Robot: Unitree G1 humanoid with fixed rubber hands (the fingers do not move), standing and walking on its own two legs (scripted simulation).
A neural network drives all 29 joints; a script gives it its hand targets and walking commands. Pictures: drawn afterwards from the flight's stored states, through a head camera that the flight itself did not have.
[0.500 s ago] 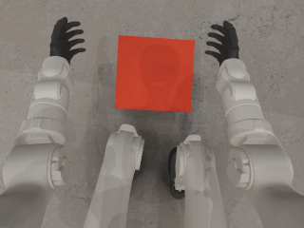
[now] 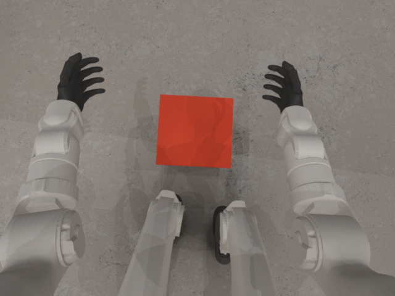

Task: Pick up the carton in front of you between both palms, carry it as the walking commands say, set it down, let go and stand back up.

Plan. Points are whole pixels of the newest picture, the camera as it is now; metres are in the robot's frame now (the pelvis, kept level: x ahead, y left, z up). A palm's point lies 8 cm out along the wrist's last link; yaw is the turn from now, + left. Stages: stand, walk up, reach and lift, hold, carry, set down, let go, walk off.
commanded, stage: set down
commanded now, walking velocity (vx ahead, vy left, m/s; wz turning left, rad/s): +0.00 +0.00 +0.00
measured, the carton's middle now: (194, 136) +0.44 +0.04 -0.46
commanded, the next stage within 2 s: let go in 0.12 s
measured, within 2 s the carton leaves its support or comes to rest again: neither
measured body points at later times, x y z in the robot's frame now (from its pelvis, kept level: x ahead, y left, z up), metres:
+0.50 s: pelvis +0.05 +0.02 +0.13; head +0.28 +0.03 +0.52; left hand +0.37 +0.28 +0.01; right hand +0.40 -0.16 +0.00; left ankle +0.08 +0.10 -0.55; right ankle +0.06 -0.11 -0.55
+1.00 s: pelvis +0.10 -0.01 +0.19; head +0.13 -0.02 +0.64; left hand +0.26 +0.23 +0.12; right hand +0.28 -0.24 +0.11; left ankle +0.08 +0.10 -0.55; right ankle +0.06 -0.11 -0.55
